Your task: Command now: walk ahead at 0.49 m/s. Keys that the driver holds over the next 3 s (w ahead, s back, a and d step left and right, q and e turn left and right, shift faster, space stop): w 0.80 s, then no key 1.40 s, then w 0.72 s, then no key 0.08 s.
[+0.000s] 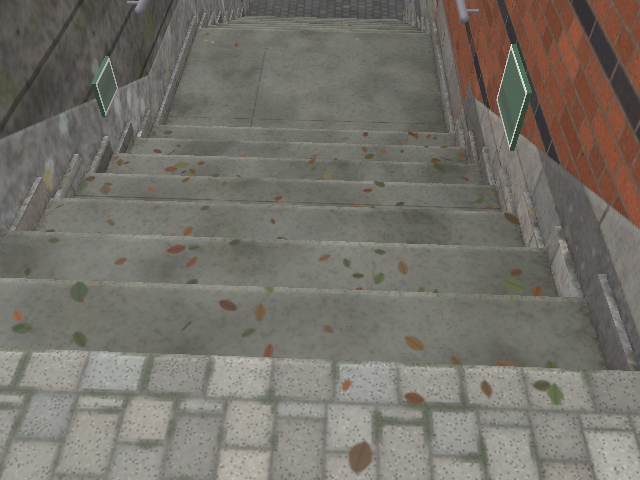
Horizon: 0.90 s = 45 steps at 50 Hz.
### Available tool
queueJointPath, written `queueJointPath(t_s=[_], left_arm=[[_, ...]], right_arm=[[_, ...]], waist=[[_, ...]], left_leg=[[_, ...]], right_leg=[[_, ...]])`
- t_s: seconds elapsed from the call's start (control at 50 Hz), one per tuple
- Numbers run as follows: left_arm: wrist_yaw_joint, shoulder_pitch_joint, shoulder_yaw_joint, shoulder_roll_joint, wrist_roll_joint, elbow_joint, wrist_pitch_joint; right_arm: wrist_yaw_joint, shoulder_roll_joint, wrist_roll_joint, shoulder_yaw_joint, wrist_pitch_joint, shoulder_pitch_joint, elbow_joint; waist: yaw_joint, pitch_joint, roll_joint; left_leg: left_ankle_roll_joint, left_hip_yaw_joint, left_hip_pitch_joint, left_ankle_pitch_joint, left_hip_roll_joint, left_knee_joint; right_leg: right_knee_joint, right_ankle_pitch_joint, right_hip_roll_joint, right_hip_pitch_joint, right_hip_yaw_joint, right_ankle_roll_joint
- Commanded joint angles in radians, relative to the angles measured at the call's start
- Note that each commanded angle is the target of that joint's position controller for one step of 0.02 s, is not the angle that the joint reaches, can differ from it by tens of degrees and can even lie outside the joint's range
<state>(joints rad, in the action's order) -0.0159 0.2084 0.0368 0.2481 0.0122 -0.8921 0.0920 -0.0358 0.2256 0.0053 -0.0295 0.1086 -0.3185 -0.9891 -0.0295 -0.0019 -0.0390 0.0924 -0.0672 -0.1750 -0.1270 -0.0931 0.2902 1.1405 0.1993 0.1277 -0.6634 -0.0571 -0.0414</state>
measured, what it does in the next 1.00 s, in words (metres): walks ahead: right foot, then left foot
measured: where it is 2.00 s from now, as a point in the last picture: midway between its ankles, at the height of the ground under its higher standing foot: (358, 436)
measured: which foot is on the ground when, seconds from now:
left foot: down 0.00-0.34, up 0.36-0.86, down 0.88-1.00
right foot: up 0.00-0.28, down 0.30-0.90, up 0.92-1.00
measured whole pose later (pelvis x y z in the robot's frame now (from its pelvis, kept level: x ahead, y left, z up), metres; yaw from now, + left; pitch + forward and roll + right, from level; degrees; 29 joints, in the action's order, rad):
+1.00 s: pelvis +0.53 -0.04 -0.01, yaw +0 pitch +2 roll -1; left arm 0.05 0.41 0.02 0.17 -0.05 -1.02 0.08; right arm -0.03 0.22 0.03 -0.07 0.11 -0.11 -0.94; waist 0.02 0.02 0.01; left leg 0.08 -0.07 -0.39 -0.08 -0.03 0.43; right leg 1.15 0.56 -0.01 -0.30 -0.02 0.01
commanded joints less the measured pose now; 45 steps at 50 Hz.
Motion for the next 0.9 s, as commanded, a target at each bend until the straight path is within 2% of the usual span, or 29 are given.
queueJointPath(t_s=[0.02, 0.04, 0.06, 0.1, 0.12, 0.16, 0.24, 0.28, 0.3, 0.32, 0.34, 0.36, 0.38, 0.4, 0.42, 0.44, 0.46, 0.5, 0.56, 0.6, 0.64, 0.7, 0.74, 0.78, 0.82, 0.84, 0.86, 0.88, 0.9], left_arm=[[-0.007, 0.035, 0.013, 0.043, -0.013, 0.041, -0.003], [0.046, 0.021, -0.041, -0.060, -0.149, 0.030, -0.018], [0.063, -0.001, -0.030, -0.051, -0.148, 0.034, -0.031], [0.078, -0.085, -0.021, 0.001, -0.110, 0.065, -0.043], [0.078, -0.119, -0.019, 0.020, -0.101, 0.081, -0.046], [0.068, -0.169, -0.019, 0.031, -0.091, 0.101, -0.044], [0.057, -0.238, -0.015, 0.036, -0.076, 0.124, -0.035], [0.055, -0.199, 0.003, 0.065, -0.059, 0.113, -0.021], [0.049, -0.118, 0.021, 0.101, -0.042, 0.090, -0.006], [0.045, 0.049, 0.031, 0.145, -0.038, 0.045, 0.007], [0.042, 0.325, 0.035, 0.172, -0.046, -0.017, 0.002], [0.035, 0.463, 0.037, 0.144, -0.084, -0.091, 0.007], [0.027, 0.353, 0.047, 0.157, -0.078, -0.086, 0.027], [0.016, 0.217, 0.037, 0.109, -0.067, -0.058, 0.028], [0.010, 0.165, 0.013, 0.040, -0.059, -0.048, 0.025], [0.006, 0.128, 0.000, -0.014, -0.059, -0.038, 0.022], [0.005, 0.127, -0.007, -0.036, -0.062, -0.034, 0.023], [0.012, 0.144, -0.002, -0.026, -0.067, -0.032, 0.035], [0.042, 0.224, -0.009, -0.028, -0.093, -0.062, 0.044], [0.063, 0.269, -0.014, -0.021, -0.090, -0.087, 0.043], [0.079, 0.303, -0.016, -0.007, -0.083, -0.110, 0.043], [0.086, 0.370, -0.017, 0.004, -0.088, -0.153, 0.039], [0.084, 0.412, -0.019, -0.006, -0.088, -0.184, 0.033], [0.084, 0.430, -0.022, -0.020, -0.097, -0.206, 0.021], [0.079, 0.409, -0.012, -0.004, -0.092, -0.206, 0.015], [0.073, 0.382, -0.002, 0.021, -0.082, -0.197, 0.013], [0.070, 0.355, 0.010, 0.052, -0.073, -0.189, 0.010], [0.074, 0.365, 0.020, 0.068, -0.066, -0.187, 0.009], [0.079, 0.428, 0.008, 0.018, -0.063, -0.173, 0.009]], right_arm=[[0.019, 0.131, -0.002, -0.021, 0.017, 0.036, 0.053], [0.003, -0.031, 0.107, 0.025, 0.043, -0.024, 0.041], [-0.013, -0.004, 0.092, 0.021, 0.045, -0.073, 0.018], [-0.035, 0.069, 0.063, 0.012, 0.041, -0.111, 0.002], [-0.041, 0.090, 0.060, 0.010, 0.039, -0.140, -0.010], [-0.039, 0.096, 0.065, 0.011, 0.031, -0.183, -0.036], [-0.019, 0.106, 0.060, 0.003, 0.006, -0.165, -0.043], [-0.006, 0.126, 0.054, -0.007, -0.006, -0.143, -0.037], [-0.003, 0.126, 0.061, -0.010, -0.006, -0.147, -0.037], [-0.001, 0.054, 0.076, 0.008, 0.001, -0.205, -0.028], [-0.022, -0.048, 0.091, 0.041, 0.015, -0.311, -0.006], [-0.041, 0.046, 0.056, 0.006, 0.013, -0.130, 0.018], [-0.030, 0.061, 0.045, -0.010, 0.017, -0.026, 0.046], [-0.005, 0.082, 0.056, -0.020, 0.019, -0.004, 0.044], [0.011, 0.041, 0.075, -0.013, 0.017, -0.018, 0.047], [0.018, 0.000, 0.082, -0.004, 0.011, -0.002, 0.051], [0.018, -0.042, 0.083, 0.002, 0.003, -0.012, 0.053], [-0.002, -0.034, 0.067, -0.001, -0.008, -0.010, 0.046], [-0.023, -0.020, 0.070, -0.002, -0.023, 0.097, 0.074], [-0.026, -0.033, 0.071, 0.006, -0.039, 0.170, 0.100], [-0.026, -0.023, 0.064, 0.005, -0.056, 0.220, 0.122], [-0.027, 0.017, 0.057, -0.011, -0.065, 0.273, 0.144], [-0.021, 0.017, 0.053, -0.015, -0.067, 0.317, 0.156], [-0.019, 0.006, 0.051, -0.018, -0.068, 0.377, 0.172], [-0.016, 0.015, 0.046, -0.026, -0.066, 0.407, 0.178], [-0.015, 0.022, 0.043, -0.032, -0.061, 0.411, 0.177], [-0.016, 0.039, 0.028, -0.043, -0.051, 0.366, 0.158], [-0.014, 0.077, 0.008, -0.057, -0.038, 0.270, 0.118], [-0.013, 0.151, 0.007, -0.072, -0.030, 0.100, 0.076]], waist=[[0.046, -0.054, 0.074], [0.014, -0.047, 0.060], [0.004, -0.071, 0.082], [-0.016, -0.071, 0.106], [-0.023, -0.075, 0.104], [-0.035, -0.089, 0.102], [-0.034, -0.083, 0.105], [0.013, -0.046, 0.099], [0.050, 0.018, 0.094], [0.080, 0.217, -0.015], [0.152, 0.449, -0.240], [0.232, 0.283, -0.123], [0.194, 0.065, -0.074], [0.140, -0.018, -0.047], [0.091, 0.002, -0.038], [0.061, -0.012, -0.009], [0.036, -0.009, 0.002], [0.030, -0.032, -0.004], [0.042, -0.049, -0.006], [0.050, -0.040, -0.003], [0.052, -0.040, -0.017], [0.059, -0.049, -0.013], [0.068, -0.059, -0.016], [0.076, -0.058, -0.021], [0.064, -0.060, -0.015], [0.049, -0.039, -0.021], [0.015, -0.005, -0.019], [-0.009, 0.066, -0.004], [-0.016, 0.256, 0.095]], left_leg=[[0.172, 0.209, -0.105, 0.065, 0.280, -0.204], [0.186, 0.195, -0.055, 0.047, 0.287, -0.179], [0.183, 0.172, -0.053, 0.047, 0.275, -0.179], [0.180, 0.160, -0.057, 0.059, 0.273, -0.174], [0.187, 0.171, -0.009, 0.075, 0.295, -0.170], [0.191, 0.198, 0.145, 0.125, 0.340, -0.156], [0.147, 0.191, 0.303, 0.210, 0.379, -0.124], [0.107, 0.148, 0.261, 0.372, 0.346, -0.037], [0.062, 0.102, 0.183, 0.482, 0.286, 0.070], [-0.009, 0.036, 0.018, 0.372, 0.184, 0.321], [-0.083, 0.036, -0.360, -0.178, 0.014, 0.641], [-0.038, 0.153, -0.550, -0.435, 0.014, 0.877], [0.009, 0.205, -0.635, -0.361, 0.085, 0.959], [0.025, 0.187, -0.587, -0.277, 0.156, 0.941], [0.036, 0.185, -0.507, -0.221, 0.190, 0.900], [0.029, 0.176, -0.461, -0.169, 0.213, 0.880], [0.023, 0.169, -0.425, -0.144, 0.219, 0.854], [0.004, 0.137, -0.456, -0.087, 0.211, 0.792], [-0.029, 0.101, -0.531, 0.108, 0.222, 0.629], [-0.048, 0.074, -0.510, 0.221, 0.211, 0.508], [-0.054, 0.063, -0.476, 0.282, 0.191, 0.442], [-0.052, 0.092, -0.521, 0.315, 0.174, 0.353], [-0.045, 0.102, -0.574, 0.274, 0.174, 0.299], [-0.032, 0.070, -0.529, 0.194, 0.154, 0.294], [-0.010, 0.059, -0.473, 0.100, 0.141, 0.261], [0.001, 0.028, -0.390, 0.058, 0.116, 0.236], [0.021, -0.011, -0.248, 0.121, 0.084, 0.195], [0.063, -0.007, -0.021, 0.323, 0.072, 0.200], [0.194, 0.112, 0.367, 0.678, 0.201, 0.284]], right_leg=[[-0.138, -0.161, 0.042, -0.025, -0.001, 0.027], [-0.259, -0.250, 0.032, -0.030, 0.012, 0.013], [-0.340, -0.288, 0.012, -0.012, 0.033, 0.009], [-0.431, -0.299, -0.024, 0.057, 0.064, 0.010], [-0.464, -0.294, -0.032, 0.049, 0.060, 0.007], [-0.553, -0.264, -0.032, -0.012, 0.031, -0.007], [-0.649, -0.169, -0.058, 0.032, 0.040, -0.043], [-0.683, -0.200, -0.105, 0.225, 0.098, -0.070], [-0.651, -0.239, -0.126, 0.425, 0.110, -0.101], [-0.553, -0.407, -0.034, 0.791, 0.012, -0.205], [-0.722, -0.233, 0.215, 1.259, -0.443, -0.411], [-0.869, -0.031, 0.233, 1.186, -0.606, -0.329], [-0.904, 0.168, 0.206, 0.962, -0.491, -0.240], [-0.937, 0.175, 0.174, 0.769, -0.384, -0.220], [-0.965, 0.080, 0.157, 0.676, -0.322, -0.228], [-0.993, -0.016, 0.145, 0.606, -0.267, -0.230], [-1.018, -0.069, 0.127, 0.569, -0.224, -0.225], [-1.048, -0.125, 0.093, 0.552, -0.143, -0.225], [-1.033, -0.328, 0.083, 0.538, -0.072, -0.246], [-1.011, -0.474, 0.073, 0.521, -0.030, -0.248], [-0.998, -0.550, 0.071, 0.509, -0.012, -0.245], [-0.978, -0.577, 0.088, 0.616, -0.019, -0.234], [-0.970, -0.567, 0.109, 0.728, -0.025, -0.225], [-0.953, -0.563, 0.106, 0.749, -0.006, -0.203], [-0.912, -0.621, 0.114, 0.761, 0.003, -0.171], [-0.862, -0.735, 0.099, 0.748, 0.022, -0.149], [-0.781, -0.877, 0.068, 0.708, 0.047, -0.119], [-0.678, -0.937, 0.008, 0.618, 0.066, -0.064], [-0.459, -0.617, -0.081, 0.424, 0.101, 0.003]])
Next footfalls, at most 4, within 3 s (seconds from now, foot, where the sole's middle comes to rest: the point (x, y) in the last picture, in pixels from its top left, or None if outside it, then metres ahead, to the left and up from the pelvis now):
0.30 right None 0.35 -0.17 -0.78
0.88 left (305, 414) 0.67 0.04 -0.78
1.22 right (409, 423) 0.64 -0.19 -0.78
2.98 right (370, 315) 1.04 -0.15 -0.94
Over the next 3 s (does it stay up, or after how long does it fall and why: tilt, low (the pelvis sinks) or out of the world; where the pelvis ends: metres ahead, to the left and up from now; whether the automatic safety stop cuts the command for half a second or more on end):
stays up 0.92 -0.05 -0.14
